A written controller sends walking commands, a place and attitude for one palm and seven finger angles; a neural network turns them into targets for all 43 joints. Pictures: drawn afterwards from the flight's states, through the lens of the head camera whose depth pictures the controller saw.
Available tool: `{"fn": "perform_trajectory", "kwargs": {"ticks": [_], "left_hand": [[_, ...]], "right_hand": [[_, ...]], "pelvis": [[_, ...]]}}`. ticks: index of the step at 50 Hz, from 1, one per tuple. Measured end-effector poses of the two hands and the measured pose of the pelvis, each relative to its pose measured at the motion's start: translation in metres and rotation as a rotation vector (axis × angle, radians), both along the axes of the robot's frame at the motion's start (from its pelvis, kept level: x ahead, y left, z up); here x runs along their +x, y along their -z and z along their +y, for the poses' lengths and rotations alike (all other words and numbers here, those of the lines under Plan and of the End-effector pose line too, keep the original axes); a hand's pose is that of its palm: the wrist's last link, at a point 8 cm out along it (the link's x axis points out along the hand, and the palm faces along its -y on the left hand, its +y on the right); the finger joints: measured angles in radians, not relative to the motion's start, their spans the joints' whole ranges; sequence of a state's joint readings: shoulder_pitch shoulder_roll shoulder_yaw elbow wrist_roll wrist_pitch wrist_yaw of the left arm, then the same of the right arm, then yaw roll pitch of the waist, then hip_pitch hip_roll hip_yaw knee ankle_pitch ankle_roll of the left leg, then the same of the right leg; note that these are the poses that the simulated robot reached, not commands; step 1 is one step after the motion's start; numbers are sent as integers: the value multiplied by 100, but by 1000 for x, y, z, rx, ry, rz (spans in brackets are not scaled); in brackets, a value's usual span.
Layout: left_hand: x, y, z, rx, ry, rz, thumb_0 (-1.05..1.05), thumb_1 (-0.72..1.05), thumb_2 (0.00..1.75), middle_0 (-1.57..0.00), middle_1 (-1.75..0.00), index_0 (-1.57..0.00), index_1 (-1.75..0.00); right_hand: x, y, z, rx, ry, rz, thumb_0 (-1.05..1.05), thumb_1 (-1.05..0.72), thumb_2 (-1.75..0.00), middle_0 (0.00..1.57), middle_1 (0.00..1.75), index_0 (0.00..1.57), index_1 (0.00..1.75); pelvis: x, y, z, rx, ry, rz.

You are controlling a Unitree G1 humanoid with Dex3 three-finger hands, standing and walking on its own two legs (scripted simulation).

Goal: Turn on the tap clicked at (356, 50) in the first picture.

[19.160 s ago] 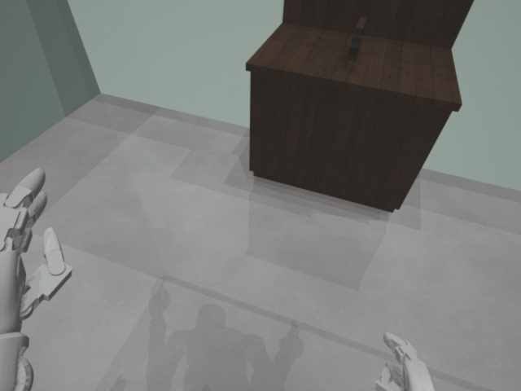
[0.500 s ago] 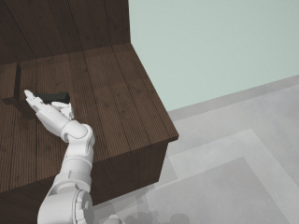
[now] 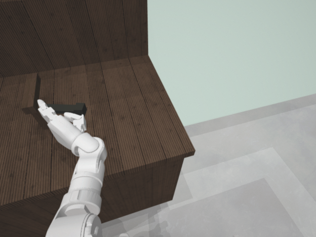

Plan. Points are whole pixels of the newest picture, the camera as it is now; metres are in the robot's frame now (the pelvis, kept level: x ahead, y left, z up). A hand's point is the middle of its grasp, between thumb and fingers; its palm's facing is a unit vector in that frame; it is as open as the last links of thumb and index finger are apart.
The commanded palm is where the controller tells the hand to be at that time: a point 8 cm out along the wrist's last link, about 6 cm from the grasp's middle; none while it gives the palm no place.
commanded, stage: lift the hand up off the lever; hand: left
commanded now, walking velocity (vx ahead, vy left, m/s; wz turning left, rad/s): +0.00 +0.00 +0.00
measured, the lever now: (80, 109) +0.46 +0.24 +0.05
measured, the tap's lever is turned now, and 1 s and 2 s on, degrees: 71 71 71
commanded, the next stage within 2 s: draw the hand back beside the body in 1.56 s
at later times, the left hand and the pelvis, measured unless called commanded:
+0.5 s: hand (78, 115) +0.40 +0.21 +0.09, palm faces +0.82 -0.56 -0.07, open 7.8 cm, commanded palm +0.34 +0.22 +0.09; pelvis +0.00 -0.01 +0.01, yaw +0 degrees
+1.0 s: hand (75, 114) +0.38 +0.21 +0.11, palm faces +0.81 -0.58 -0.05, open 7.8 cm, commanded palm +0.33 +0.21 +0.11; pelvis +0.00 +0.00 +0.01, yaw +0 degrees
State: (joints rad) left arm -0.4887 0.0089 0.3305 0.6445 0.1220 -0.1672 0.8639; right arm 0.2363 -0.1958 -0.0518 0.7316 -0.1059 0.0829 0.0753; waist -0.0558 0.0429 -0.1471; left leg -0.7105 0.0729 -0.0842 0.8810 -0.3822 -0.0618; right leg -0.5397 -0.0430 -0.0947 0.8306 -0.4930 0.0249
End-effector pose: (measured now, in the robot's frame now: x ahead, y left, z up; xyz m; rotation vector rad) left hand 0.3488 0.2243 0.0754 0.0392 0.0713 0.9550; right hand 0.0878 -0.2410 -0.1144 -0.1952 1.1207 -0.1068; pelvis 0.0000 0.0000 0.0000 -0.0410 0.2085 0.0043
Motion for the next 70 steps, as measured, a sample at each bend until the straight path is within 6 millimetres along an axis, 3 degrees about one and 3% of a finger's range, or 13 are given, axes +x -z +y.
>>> {"fn": "perform_trajectory", "kwargs": {"ticks": [10,29,45,56,70], "left_hand": [[0,-7,-4,-1,-7,9,2,90,90,-15,-15,-15,-15],[-8,-23,1,4,-8,-11,2,90,90,-15,-15,-15,-15],[-18,-35,4,-12,-7,-8,2,90,90,-15,-16,-15,-15],[-18,-43,-5,-17,8,4,2,90,90,-15,-16,-15,-15],[-15,-54,-3,-13,-5,9,2,90,90,-15,-16,-15,-15]], "right_hand": [[11,-4,1,-1,-10,-35,1,-91,-90,20,30,20,30],[6,-10,-8,-14,6,-31,1,-91,-90,20,30,20,30],[32,-21,3,-3,-25,-108,1,-91,-90,20,30,20,30],[45,-25,11,9,-52,-137,1,-91,-90,20,30,20,30],[39,-26,3,10,-31,-123,1,-91,-90,20,30,20,30]], "pelvis": [[-3,-2,-3,3,-3,-13],[-2,-8,-5,5,-3,-44],[-3,-14,-3,8,-5,-75],[-6,-16,-3,12,-10,-90],[-1,-19,-7,15,-1,-95]]}}
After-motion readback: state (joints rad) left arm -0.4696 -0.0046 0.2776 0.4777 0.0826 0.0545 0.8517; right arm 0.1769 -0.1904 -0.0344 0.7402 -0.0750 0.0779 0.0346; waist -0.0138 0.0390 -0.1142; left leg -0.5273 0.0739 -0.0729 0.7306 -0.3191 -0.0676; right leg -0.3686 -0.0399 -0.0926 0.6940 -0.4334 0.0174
